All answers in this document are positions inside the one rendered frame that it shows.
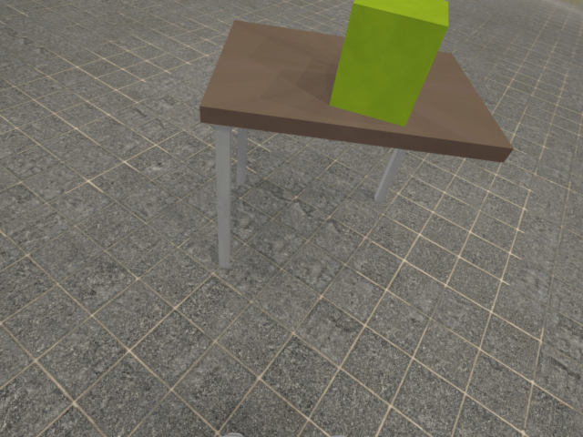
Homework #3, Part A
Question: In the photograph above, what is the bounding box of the table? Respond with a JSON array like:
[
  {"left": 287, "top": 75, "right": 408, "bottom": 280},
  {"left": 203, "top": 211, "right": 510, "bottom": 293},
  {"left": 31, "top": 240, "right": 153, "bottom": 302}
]
[{"left": 199, "top": 20, "right": 513, "bottom": 268}]

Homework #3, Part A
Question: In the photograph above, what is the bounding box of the carton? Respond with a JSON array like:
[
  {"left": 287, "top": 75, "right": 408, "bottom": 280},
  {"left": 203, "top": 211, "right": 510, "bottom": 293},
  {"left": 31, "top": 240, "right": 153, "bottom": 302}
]
[{"left": 329, "top": 0, "right": 448, "bottom": 127}]

